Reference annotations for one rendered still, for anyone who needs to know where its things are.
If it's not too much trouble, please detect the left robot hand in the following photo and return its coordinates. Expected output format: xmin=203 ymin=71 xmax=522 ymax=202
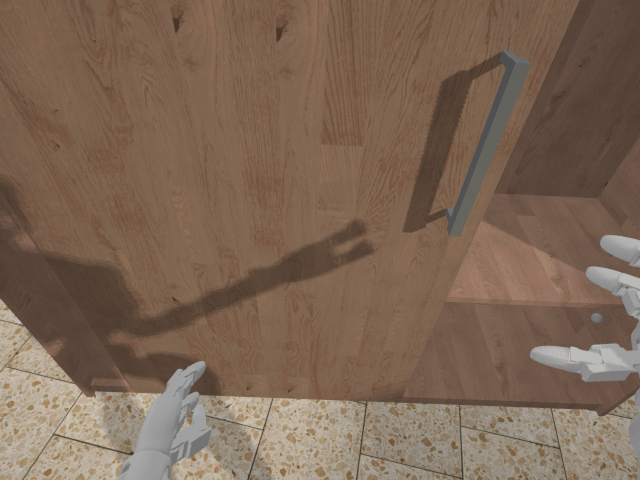
xmin=134 ymin=361 xmax=212 ymax=465

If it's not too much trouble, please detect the left robot forearm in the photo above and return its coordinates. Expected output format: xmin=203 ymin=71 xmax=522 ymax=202
xmin=116 ymin=450 xmax=172 ymax=480

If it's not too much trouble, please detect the right robot hand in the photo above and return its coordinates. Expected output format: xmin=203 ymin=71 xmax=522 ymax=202
xmin=530 ymin=235 xmax=640 ymax=382

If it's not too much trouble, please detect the wardrobe door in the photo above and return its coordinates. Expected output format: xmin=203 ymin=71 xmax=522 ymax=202
xmin=0 ymin=191 xmax=125 ymax=379
xmin=0 ymin=0 xmax=580 ymax=402

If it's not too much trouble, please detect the handle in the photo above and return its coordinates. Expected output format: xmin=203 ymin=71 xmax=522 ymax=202
xmin=445 ymin=50 xmax=531 ymax=237

